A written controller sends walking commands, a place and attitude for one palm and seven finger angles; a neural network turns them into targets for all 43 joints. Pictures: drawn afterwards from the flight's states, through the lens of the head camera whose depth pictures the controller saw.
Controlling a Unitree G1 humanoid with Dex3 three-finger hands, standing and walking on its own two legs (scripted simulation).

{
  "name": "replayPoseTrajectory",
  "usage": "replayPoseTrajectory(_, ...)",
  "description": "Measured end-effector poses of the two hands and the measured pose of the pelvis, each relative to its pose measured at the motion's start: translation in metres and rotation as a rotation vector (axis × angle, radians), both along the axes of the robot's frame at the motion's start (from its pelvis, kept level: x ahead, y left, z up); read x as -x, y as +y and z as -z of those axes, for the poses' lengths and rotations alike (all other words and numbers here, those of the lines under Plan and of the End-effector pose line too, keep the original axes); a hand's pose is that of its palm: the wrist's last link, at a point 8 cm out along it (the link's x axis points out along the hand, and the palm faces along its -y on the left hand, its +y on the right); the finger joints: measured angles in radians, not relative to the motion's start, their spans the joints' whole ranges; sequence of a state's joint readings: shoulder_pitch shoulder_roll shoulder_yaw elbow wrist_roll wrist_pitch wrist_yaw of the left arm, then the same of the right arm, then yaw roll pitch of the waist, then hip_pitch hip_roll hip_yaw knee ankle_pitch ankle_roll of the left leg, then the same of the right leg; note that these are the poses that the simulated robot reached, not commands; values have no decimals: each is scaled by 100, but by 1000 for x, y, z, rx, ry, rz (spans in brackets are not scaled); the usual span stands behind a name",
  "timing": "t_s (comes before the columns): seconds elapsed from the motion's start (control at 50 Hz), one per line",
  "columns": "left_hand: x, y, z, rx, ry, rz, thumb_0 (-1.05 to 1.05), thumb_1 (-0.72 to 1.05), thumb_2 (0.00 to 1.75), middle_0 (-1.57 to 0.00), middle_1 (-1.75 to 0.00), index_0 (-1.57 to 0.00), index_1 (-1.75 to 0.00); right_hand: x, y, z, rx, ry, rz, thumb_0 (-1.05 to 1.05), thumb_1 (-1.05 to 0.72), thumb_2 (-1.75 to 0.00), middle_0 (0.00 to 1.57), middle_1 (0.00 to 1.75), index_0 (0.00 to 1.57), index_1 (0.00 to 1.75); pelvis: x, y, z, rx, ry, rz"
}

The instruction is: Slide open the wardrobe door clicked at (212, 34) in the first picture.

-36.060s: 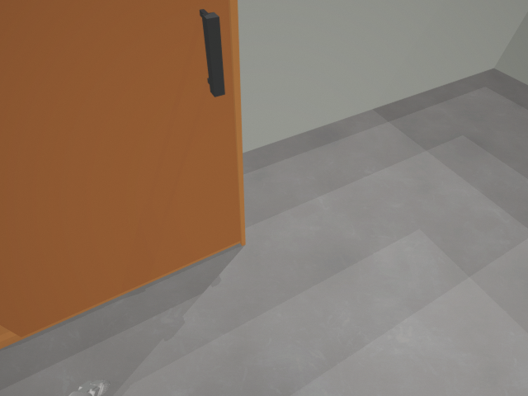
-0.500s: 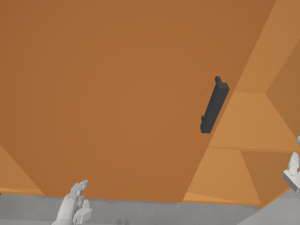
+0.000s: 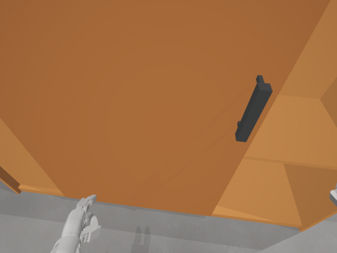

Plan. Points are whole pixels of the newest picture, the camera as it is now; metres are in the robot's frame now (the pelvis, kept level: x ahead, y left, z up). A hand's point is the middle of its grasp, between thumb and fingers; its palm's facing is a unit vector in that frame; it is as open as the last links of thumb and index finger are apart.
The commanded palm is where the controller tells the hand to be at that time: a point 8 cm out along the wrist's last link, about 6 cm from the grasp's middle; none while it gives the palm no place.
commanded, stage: step back with the hand held close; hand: right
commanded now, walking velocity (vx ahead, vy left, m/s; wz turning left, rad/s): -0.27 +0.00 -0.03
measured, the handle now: (249, 109) +0.43 -0.19 +0.13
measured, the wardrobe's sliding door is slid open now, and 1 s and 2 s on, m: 0.52 0.52 0.52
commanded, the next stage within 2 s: stop stepping back and stand still in 0.74 s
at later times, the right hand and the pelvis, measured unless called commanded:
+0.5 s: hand out of the picture +0.09 -0.29 +0.16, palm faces +0.50 +0.75 -0.44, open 7.5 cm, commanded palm +0.03 -0.32 +0.17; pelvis -0.08 -0.01 -0.01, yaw -5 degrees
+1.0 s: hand out of the picture +0.04 -0.32 +0.15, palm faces +0.46 +0.81 -0.36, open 7.5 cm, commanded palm -0.04 -0.35 +0.17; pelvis -0.17 -0.05 -0.02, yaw -1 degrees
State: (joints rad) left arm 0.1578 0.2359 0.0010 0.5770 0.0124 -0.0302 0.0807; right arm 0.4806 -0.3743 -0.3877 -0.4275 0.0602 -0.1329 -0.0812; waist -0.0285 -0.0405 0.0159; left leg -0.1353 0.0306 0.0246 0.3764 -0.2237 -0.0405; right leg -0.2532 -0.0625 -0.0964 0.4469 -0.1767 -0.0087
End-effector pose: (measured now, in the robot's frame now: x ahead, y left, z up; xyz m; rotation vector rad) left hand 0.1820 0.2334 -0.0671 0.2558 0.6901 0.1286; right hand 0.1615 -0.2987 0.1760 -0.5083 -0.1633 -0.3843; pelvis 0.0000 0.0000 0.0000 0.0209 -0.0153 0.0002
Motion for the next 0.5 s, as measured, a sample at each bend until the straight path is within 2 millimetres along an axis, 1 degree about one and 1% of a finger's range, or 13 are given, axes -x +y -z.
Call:
replayPoseTrajectory(0.08,17,-3,-2,-9,8,-33,1,90,89,-20,-30,-20,-30,7,-4,1,28,19,-46,2,-89,-90,21,30,21,30,11,-8,1,2,7,-7)
replayPoseTrajectory(0.16,35,-9,-1,-15,15,-37,1,90,89,-20,-30,-20,-30,21,-13,-2,62,-3,-53,2,-89,-90,21,30,21,30,26,-14,4,1,6,-4)
replayPoseTrajectory(0.22,49,-14,2,-14,17,-27,1,90,89,-20,-30,-20,-30,36,-20,-4,82,-32,-37,2,-89,-90,21,30,21,30,37,-16,7,-2,4,4)
replayPoseTrajectory(0.3,65,-21,8,-10,15,-5,1,90,89,-20,-30,-20,-30,58,-26,-2,89,-67,-2,2,-89,-90,21,30,21,30,52,-18,11,-13,0,19)
replayPoseTrajectory(0.38,79,-26,14,-10,20,26,1,90,89,-20,-30,-20,-30,80,-26,2,79,-97,28,2,-89,-90,21,30,21,30,66,-16,14,-22,-4,53)
replayPoseTrajectory(0.5,95,-30,17,-21,29,71,1,90,89,-20,-30,-20,-30,112,-25,-1,77,-141,48,2,-89,-90,21,30,21,30,84,-14,15,-24,-2,78)
